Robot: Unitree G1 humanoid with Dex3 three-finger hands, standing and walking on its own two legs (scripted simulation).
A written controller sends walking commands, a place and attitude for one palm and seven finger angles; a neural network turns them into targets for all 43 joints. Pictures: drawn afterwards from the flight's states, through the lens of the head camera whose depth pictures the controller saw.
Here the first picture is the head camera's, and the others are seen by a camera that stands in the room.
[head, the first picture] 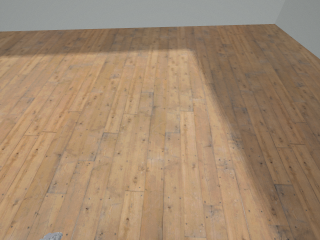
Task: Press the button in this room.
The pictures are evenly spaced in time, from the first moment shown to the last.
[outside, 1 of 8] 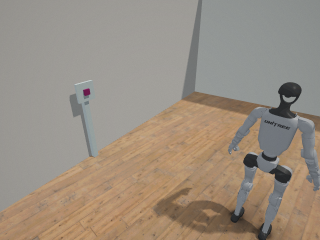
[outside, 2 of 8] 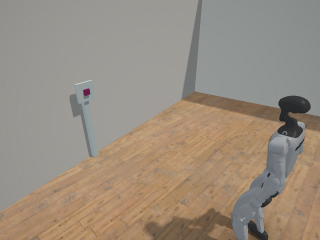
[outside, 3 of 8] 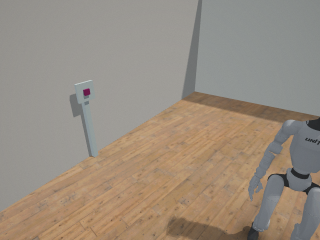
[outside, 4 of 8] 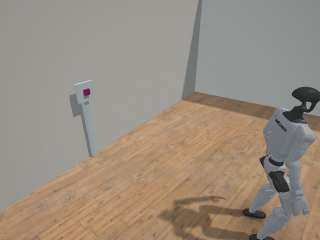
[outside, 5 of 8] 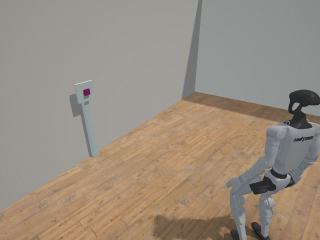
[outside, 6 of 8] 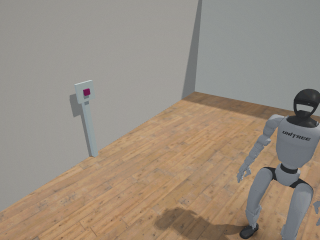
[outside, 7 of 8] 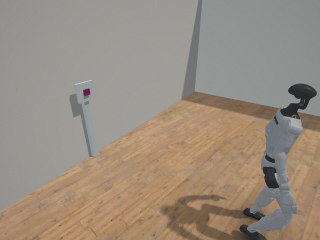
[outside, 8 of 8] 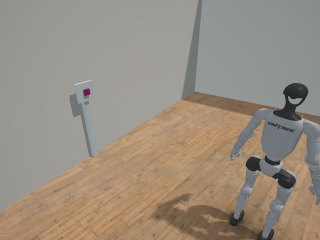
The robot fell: no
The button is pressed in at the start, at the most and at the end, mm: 0 0 0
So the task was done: no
